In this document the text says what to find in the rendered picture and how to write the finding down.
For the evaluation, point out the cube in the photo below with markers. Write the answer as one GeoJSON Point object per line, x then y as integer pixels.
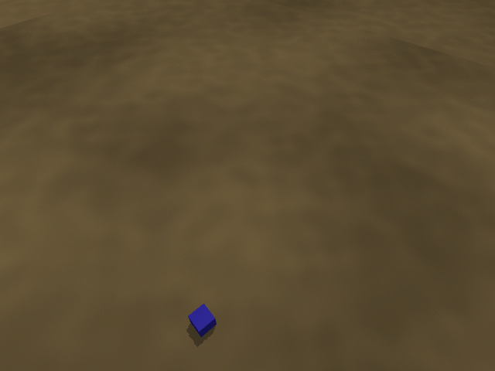
{"type": "Point", "coordinates": [202, 320]}

